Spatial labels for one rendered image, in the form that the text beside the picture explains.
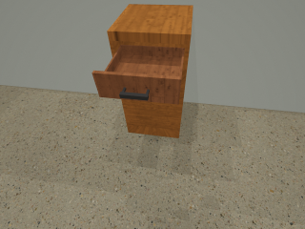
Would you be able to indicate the handle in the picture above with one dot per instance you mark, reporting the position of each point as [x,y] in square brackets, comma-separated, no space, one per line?
[136,96]

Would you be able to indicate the drawer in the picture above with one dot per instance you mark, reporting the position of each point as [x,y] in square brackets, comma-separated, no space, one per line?
[141,68]

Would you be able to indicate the cabinet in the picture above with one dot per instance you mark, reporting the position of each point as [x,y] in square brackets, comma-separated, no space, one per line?
[155,26]

